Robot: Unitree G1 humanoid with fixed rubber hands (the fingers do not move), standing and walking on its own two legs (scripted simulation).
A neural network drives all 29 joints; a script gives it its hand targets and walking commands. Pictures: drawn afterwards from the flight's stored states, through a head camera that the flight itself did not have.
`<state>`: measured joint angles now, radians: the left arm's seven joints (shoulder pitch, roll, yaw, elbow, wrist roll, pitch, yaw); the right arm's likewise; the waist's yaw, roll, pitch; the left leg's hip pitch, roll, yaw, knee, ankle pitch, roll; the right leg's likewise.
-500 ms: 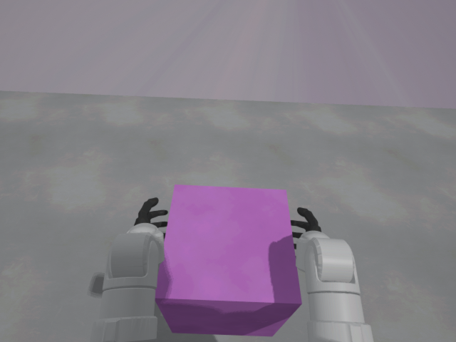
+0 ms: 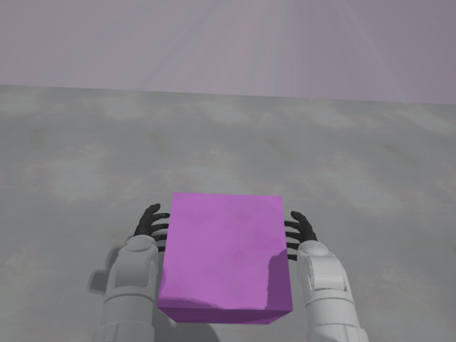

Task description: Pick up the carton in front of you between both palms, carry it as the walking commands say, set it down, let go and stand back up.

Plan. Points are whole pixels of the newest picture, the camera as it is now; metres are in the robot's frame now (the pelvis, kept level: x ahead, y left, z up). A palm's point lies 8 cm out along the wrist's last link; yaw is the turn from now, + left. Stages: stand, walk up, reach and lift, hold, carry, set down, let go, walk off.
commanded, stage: carry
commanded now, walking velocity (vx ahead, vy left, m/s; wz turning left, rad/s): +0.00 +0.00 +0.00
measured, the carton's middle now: (224, 264) +0.32 +0.00 -0.07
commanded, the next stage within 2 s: hold in 0.30 s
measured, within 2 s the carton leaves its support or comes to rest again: neither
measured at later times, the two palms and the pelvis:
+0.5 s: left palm (137, 254) +0.27 +0.15 +0.05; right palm (309, 257) +0.27 -0.14 +0.04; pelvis -0.01 +0.00 +0.01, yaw +1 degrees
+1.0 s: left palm (147, 241) +0.30 +0.14 +0.04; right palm (309, 250) +0.29 -0.15 +0.03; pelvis -0.02 +0.00 +0.00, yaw -2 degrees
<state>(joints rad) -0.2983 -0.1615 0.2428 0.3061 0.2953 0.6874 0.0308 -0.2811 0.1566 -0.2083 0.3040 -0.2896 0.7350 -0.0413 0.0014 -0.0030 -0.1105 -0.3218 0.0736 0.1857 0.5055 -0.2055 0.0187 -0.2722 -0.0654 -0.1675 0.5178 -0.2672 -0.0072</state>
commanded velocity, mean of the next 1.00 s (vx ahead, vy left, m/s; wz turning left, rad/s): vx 0.00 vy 0.00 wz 0.00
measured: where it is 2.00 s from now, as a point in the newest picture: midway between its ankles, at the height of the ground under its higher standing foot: outside the picture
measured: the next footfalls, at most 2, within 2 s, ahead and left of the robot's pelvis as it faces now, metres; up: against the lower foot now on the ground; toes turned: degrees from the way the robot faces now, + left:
none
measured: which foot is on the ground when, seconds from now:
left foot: down 0.00-1.00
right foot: down 0.00-1.00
